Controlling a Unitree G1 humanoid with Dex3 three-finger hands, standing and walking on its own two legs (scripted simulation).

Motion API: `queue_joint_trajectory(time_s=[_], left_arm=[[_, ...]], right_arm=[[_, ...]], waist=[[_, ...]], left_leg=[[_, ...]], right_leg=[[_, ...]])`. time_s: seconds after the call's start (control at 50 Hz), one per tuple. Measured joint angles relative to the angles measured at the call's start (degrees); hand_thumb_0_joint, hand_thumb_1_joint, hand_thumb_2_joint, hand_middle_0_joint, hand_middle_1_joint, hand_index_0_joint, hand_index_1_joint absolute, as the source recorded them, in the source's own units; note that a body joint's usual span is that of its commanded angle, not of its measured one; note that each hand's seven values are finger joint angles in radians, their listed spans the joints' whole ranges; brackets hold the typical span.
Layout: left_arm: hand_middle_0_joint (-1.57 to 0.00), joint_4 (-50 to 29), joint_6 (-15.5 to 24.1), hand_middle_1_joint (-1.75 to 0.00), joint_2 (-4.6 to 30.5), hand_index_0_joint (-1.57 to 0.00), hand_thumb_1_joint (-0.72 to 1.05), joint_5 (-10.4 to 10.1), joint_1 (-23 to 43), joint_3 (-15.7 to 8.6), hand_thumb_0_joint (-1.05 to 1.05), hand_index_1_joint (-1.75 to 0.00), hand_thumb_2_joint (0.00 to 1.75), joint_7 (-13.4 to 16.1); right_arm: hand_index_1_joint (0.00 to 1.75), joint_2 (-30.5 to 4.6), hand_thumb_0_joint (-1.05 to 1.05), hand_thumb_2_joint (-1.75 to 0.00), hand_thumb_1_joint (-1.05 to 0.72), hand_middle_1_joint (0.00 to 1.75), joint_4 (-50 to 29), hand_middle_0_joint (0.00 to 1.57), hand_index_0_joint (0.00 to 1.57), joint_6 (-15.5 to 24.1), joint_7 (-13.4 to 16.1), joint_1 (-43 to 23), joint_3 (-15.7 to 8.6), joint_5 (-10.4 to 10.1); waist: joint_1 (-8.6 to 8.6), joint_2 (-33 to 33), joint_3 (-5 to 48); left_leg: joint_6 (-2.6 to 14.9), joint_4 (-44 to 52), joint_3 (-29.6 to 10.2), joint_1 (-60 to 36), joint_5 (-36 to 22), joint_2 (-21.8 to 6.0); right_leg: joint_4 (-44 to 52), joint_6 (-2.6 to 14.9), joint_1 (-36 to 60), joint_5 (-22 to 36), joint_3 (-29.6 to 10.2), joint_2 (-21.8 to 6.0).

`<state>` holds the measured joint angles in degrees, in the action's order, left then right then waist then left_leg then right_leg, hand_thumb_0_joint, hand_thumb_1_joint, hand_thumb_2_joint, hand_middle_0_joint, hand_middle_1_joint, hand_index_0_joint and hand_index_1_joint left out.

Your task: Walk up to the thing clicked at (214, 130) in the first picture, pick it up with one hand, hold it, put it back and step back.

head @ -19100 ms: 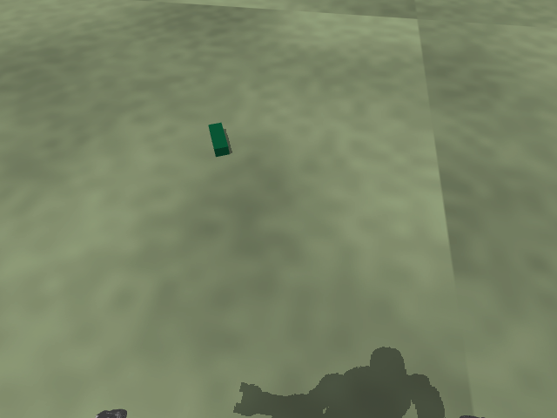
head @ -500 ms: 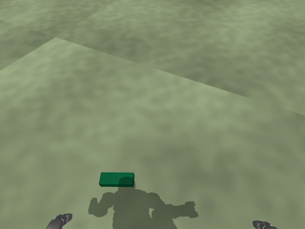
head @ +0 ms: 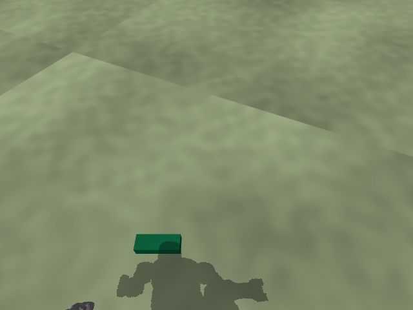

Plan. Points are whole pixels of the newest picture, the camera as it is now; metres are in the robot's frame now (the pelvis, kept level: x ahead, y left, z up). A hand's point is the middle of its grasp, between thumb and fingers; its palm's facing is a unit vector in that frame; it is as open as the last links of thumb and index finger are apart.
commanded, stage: walk up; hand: left
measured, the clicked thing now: (158, 243) +0.49 +0.27 -0.75
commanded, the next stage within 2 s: stand in 0.24 s
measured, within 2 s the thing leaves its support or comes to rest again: neither
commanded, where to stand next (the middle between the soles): +0.09 +0.00 m, yaw +0 degrees
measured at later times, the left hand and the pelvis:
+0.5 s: hand out of the picture +0.08 +0.25 -0.15, palm faces -0.03 -0.94 -0.34, open 7.4 cm; pelvis +0.00 +0.00 +0.00, yaw +0 degrees
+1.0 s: hand out of the picture +0.08 +0.24 -0.15, palm faces -0.03 -0.94 -0.35, open 7.4 cm; pelvis +0.01 -0.01 +0.00, yaw +0 degrees
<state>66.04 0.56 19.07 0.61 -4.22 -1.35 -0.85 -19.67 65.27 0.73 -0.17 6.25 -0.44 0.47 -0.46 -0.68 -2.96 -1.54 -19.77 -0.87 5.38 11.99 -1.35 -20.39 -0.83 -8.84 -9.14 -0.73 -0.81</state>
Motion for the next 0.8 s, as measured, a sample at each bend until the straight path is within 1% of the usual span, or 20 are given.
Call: queue_joint_trajectory(time_s=[0.24, 0.44, 0.8], left_arm=[[-0.20, 0.29, 0.05, -0.30, -0.06, -0.20, 0.91, 0.09, -1.10, 0.01, 0.01, -0.30, 0.89, 0.02], [-0.20, -0.56, 0.20, -0.30, 0.50, -0.20, 0.91, -0.22, -1.20, 1.01, 0.01, -0.30, 0.89, 0.12], [-0.20, -1.20, 0.47, -0.30, 0.98, -0.20, 0.91, -0.20, -1.51, 1.68, 0.01, -0.30, 0.89, 0.25]], right_arm=[[0.30, 0.02, 0.01, -0.90, -0.91, 0.30, -0.26, 0.21, 0.21, -0.04, -0.11, -0.12, -0.12, 0.01], [0.30, -0.14, 0.01, -0.90, -0.91, 0.30, -0.06, 0.21, 0.21, -0.01, -0.01, -0.95, 0.08, -0.05], [0.30, -0.57, 0.01, -0.90, -0.91, 0.30, 0.26, 0.21, 0.21, -0.33, -0.34, -0.63, 0.19, -0.10]], waist=[[0.36, 0.09, 0.05], [0.17, 0.39, -0.48], [0.01, -0.16, -0.07]], left_leg=[[0.10, -0.04, 0.11, 0.10, 0.19, -0.03], [-0.07, 1.53, 0.13, -0.63, -0.55, 0.19], [-0.82, 2.10, -0.39, -0.91, -0.72, -0.62]], right_leg=[[0.30, -0.10, 0.01, 0.03, -0.11, 0.03], [0.38, -0.01, 0.07, -0.03, -0.12, -0.20], [0.58, 0.75, 0.31, -0.18, 0.47, 0.56]])
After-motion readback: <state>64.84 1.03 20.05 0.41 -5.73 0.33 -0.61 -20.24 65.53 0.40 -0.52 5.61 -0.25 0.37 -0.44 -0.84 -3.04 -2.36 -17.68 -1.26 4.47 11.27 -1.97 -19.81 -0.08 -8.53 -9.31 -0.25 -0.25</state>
